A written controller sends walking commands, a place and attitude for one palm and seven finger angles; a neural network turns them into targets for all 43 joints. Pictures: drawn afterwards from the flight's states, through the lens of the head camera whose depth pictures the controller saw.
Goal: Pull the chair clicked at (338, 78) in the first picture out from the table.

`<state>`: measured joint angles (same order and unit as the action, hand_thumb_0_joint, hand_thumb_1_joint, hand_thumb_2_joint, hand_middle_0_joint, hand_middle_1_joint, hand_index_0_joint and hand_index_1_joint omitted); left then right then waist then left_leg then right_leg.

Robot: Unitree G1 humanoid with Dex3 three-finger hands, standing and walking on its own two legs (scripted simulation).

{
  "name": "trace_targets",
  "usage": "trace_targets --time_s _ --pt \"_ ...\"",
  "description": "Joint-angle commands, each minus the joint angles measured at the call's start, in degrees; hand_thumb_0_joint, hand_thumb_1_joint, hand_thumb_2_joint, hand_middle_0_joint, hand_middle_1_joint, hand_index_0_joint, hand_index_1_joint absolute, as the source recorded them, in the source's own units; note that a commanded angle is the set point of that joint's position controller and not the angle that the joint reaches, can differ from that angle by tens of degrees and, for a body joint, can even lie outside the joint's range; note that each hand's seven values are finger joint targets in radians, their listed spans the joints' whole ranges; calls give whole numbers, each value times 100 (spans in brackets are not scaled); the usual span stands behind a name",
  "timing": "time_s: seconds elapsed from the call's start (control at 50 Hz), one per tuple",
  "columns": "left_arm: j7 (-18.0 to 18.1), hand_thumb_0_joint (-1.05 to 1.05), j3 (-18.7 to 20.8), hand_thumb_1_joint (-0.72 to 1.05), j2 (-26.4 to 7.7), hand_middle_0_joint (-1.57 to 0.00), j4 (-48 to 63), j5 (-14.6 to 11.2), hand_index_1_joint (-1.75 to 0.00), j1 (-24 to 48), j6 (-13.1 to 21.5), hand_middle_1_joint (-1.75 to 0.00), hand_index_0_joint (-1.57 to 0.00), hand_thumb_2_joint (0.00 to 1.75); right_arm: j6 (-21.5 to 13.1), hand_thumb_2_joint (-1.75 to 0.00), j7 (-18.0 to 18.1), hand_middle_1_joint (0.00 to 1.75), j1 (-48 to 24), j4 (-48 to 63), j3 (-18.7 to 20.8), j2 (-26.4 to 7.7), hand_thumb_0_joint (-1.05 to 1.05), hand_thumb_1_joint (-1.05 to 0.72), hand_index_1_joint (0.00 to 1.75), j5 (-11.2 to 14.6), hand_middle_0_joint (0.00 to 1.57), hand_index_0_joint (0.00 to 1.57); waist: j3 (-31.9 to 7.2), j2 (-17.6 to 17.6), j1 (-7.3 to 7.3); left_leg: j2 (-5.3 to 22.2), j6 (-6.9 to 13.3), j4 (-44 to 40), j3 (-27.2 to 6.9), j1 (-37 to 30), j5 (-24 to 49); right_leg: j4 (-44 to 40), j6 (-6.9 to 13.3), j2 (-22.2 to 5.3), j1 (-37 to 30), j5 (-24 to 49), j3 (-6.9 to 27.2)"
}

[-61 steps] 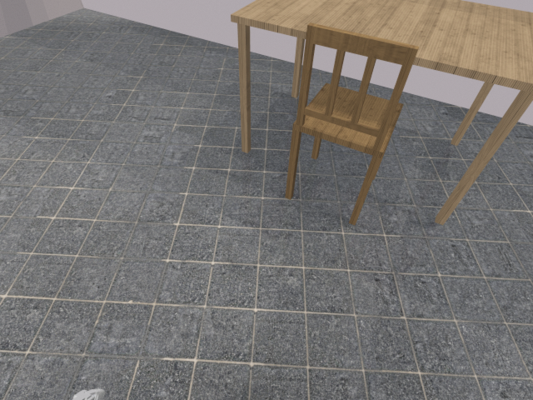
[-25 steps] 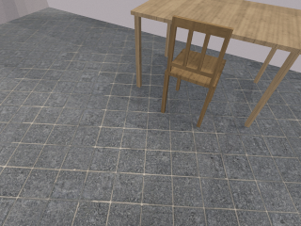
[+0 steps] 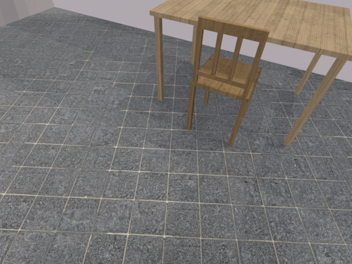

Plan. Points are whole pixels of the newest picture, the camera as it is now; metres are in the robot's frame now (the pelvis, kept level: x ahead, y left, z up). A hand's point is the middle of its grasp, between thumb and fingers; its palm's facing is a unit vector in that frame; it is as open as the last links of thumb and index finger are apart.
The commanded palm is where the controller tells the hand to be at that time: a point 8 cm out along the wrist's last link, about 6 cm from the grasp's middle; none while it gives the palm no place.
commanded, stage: look at it before walking up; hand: left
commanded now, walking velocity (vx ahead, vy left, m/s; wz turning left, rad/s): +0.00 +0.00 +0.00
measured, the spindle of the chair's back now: (216, 55) +1.17 -0.16 -0.11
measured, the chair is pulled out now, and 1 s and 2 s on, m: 0.00 0.00 0.00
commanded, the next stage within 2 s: walk to a spot facing it in 0.42 s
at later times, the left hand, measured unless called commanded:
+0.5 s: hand out of the picture +0.09 +0.24 -0.16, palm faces -0.03 -0.94 -0.33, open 7.3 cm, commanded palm none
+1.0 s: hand out of the picture +0.12 +0.19 -0.19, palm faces -0.06 -0.99 -0.13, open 7.3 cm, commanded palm none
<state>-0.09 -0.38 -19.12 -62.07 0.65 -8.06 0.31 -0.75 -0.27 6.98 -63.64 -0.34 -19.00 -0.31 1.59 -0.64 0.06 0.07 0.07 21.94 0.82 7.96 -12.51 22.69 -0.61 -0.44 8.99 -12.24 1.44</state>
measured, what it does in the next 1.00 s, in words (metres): walks ahead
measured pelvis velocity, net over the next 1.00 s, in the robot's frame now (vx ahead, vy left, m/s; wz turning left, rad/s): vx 0.12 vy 0.02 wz -0.07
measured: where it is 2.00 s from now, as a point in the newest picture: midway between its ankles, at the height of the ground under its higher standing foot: (178, 230)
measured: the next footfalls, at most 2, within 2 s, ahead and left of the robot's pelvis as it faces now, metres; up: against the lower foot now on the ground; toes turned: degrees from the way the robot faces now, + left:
right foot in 1.18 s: +0.34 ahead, -0.13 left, +0.00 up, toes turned -13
left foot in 1.54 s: +0.47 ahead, +0.11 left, +0.00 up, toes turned +7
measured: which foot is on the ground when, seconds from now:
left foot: down 0.00-1.00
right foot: down 0.00-0.84, up 0.86-1.00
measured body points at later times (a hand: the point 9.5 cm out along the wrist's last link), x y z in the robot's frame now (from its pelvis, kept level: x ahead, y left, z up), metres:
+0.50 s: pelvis +0.01 +0.00 +0.00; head +0.02 +0.00 +0.45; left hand +0.09 +0.29 -0.13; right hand +0.10 -0.30 -0.13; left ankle -0.01 +0.12 -0.74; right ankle +0.00 -0.13 -0.74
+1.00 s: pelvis +0.12 +0.02 -0.01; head +0.15 +0.04 +0.44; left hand +0.12 +0.24 -0.18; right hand +0.01 -0.19 -0.15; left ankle -0.01 +0.12 -0.74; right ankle +0.10 -0.11 -0.68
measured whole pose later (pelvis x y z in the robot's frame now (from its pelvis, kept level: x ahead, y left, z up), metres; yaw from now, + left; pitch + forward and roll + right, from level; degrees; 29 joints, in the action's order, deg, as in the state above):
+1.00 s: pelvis +0.12 +0.02 -0.01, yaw -4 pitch +0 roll -1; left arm -1.3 2.2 -10.4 -63.2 1.2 -17.4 -0.8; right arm -4.8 1.8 27.0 -66.0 -0.1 -6.6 -1.2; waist 3.0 -1.8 1.6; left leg 1.0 1.5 22.8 4.7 -1.9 -24.5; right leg 62.0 1.6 -2.5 27.9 -22.2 -4.0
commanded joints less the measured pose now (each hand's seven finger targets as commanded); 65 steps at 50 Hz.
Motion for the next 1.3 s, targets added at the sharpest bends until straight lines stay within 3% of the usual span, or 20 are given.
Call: trace_targets --time_s 0.0,0.5,0.54,0.58,0.62,0.74,0.78,0.8,0.82,0.86,0.92,0.98,1.04,1.08,1.12,1.14,1.16,1.18,1.22,1.28 --pt "78 0 218 90 -1191 -20 360 3 -30 223 111 -30 -20 90 -125 -90 87 30 -310 362 252 -1187 0 -90 30 -17 20 20 -290 81 -14 670 153 -405 -594 -47 690 -365 216 -627 13 656 538" --pt "95 0 233 90 -1204 -20 329 -4 -30 199 137 -30 -20 90 -125 -90 112 30 -363 337 247 -1185 0 -90 30 -10 20 20 -390 48 -26 715 124 -379 -520 -297 1296 -347 221 -656 -208 1395 493" --pt "111 0 76 90 -486 -20 142 1 -30 -234 13 -30 -20 90 -16 -90 70 30 13 169 78 -446 0 -90 30 -57 20 20 -401 -26 -35 629 31 -251 -357 -248 279 -336 140 -605 -135 229 485" --pt "54 0 111 90 -519 -20 128 49 -30 -405 -61 -30 -20 90 36 -90 40 30 194 160 102 -431 0 -90 30 -94 20 20 118 -108 -57 508 78 -181 -352 274 -1214 -477 222 -536 225 -1493 670" --pt "-6 0 175 90 -534 -20 198 71 -30 -570 -74 -30 -20 90 40 -90 25 30 290 222 142 -426 0 -90 30 -120 20 20 564 -212 -84 432 120 -42 -345 717 -1875 -524 349 -511 524 -2222 877" --pt "24 0 388 90 -539 -20 214 44 -30 -1166 88 -30 -20 90 -147 -90 51 30 700 410 189 -43 0 -90 30 -76 20 20 538 -803 -52 224 71 1200 300 1162 -1184 -580 940 -1158 95 -1316 1660" --pt "29 0 407 90 -380 -20 272 41 -30 -996 107 -30 -20 90 -238 -90 79 30 1248 277 194 44 0 -90 30 -47 20 20 493 -236 230 326 157 485 140 249 -847 208 812 -828 590 -510 1079" --pt "3 0 374 90 -86 -20 374 23 -30 -788 116 -30 -20 90 -308 -90 108 30 1957 13 268 -174 0 -90 30 -89 20 20 344 845 502 905 478 -128 -837 -840 7 1772 508 -141 1413 19 251" --pt "-1 0 285 90 246 -20 605 24 -30 -338 181 -30 -20 90 -344 -90 176 30 2821 -294 389 -514 0 -90 30 -143 20 20 448 2066 784 1977 937 -631 -2263 -1779 1588 3382 224 310 2910 -1478 -590" --pt "16 0 320 90 136 -20 744 50 -30 91 267 -30 -20 90 -333 -90 262 30 3009 -341 272 -55 0 -90 30 -109 20 20 860 559 659 2379 1373 -375 -2179 -1980 3168 4338 270 -254 3810 -1703 -48" --pt "-113 0 331 90 492 -20 711 54 -30 53 179 -30 -20 90 -433 -90 302 30 2596 -234 249 199 0 -90 30 -103 20 20 973 776 332 1855 1060 -766 -1116 -1473 2505 4238 195 -510 3653 -1069 -262" --pt "-207 0 277 90 733 -20 850 46 -30 370 130 -30 -20 90 -482 -90 323 30 2609 -301 219 374 0 -90 30 -100 20 20 1067 743 254 1453 854 -1078 -392 -1070 2459 3007 206 -463 3158 -454 -695" --pt "-198 0 283 90 770 -20 801 6 -30 194 130 -30 -20 90 -470 -90 311 30 2503 -410 241 241 0 -90 30 -75 20 20 809 874 43 1376 802 -922 105 -681 3524 1838 391 -105 1687 -60 -1067" --pt "-149 0 341 90 648 -20 588 34 -30 -513 139 -30 -20 90 -449 -90 303 30 2357 -443 307 85 0 -90 30 -40 20 20 349 783 -293 1390 724 -127 333 -721 4620 1669 557 124 775 131 -1146" --pt "-91 0 456 90 364 -20 234 99 -30 -1664 208 -30 -20 90 -431 -90 272 30 2285 -413 322 114 0 -90 30 -12 20 20 -139 598 -800 1103 467 1525 527 -43 4267 1151 655 221 -885 423 -1167" --pt "-19 0 576 90 -104 -20 62 140 -30 -2303 298 -30 -20 90 -438 -90 197 30 2343 -371 294 383 0 -90 30 40 20 20 -523 -76 -1038 851 322 3221 521 1057 2631 806 1015 -776 -1948 49 -44" --pt "59 0 682 90 -582 -20 22 78 -30 -2640 313 -30 -20 90 -456 -90 191 30 2527 -173 264 730 0 -90 30 104 20 20 -1102 -1087 -926 111 147 5340 505 2184 -1580 -5 1725 -2498 -2441 -65 2627" --pt "58 0 719 90 -701 -20 87 -25 -30 -2349 279 -30 -20 90 -405 -90 168 30 2089 -22 307 722 0 -90 30 95 20 20 -961 -832 -884 289 276 6101 -54 2497 -1832 -809 1883 -2774 -1780 -1214 3163" --pt "109 0 541 90 -104 -20 322 14 -30 -1298 276 -30 -20 90 -333 -90 106 30 1512 177 353 757 0 -90 30 -38 20 20 200 -190 -432 812 250 5971 -234 2780 -1017 -1008 1492 -2386 -36 -1703 2170" --pt "149 0 417 90 293 -20 434 107 -30 -678 346 -30 -20 90 -97 -90 65 30 2052 59 342 1041 0 -90 30 -125 20 20 222 -143 198 990 73 4819 -72 1974 -884 -1093 1096 -1894 1287 -898 580"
